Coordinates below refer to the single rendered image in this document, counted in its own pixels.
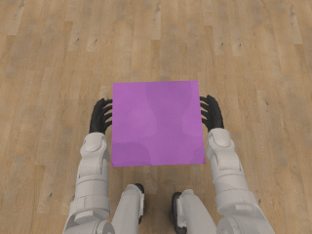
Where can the robot right thigh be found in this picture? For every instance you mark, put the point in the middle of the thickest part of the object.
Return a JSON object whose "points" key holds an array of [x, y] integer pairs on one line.
{"points": [[192, 211]]}

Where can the right robot upper arm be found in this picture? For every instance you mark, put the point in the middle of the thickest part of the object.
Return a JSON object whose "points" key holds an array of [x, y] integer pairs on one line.
{"points": [[240, 224]]}

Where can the left robot hand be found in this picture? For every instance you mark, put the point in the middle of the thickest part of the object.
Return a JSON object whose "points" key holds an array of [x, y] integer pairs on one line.
{"points": [[97, 123]]}

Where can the robot right forearm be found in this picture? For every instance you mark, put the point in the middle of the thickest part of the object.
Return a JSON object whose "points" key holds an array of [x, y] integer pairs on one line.
{"points": [[233, 196]]}

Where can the carton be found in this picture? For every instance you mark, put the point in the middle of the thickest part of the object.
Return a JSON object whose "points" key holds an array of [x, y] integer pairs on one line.
{"points": [[156, 124]]}

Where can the left robot upper arm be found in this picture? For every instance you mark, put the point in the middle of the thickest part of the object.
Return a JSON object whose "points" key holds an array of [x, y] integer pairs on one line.
{"points": [[99, 226]]}

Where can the robot left forearm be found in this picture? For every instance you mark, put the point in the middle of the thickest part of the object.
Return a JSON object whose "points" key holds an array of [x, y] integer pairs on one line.
{"points": [[91, 189]]}

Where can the right robot hand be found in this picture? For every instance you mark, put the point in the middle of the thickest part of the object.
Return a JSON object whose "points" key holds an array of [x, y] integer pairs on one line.
{"points": [[214, 118]]}

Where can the robot left shin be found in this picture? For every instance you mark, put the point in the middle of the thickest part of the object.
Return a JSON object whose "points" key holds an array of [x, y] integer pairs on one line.
{"points": [[131, 187]]}

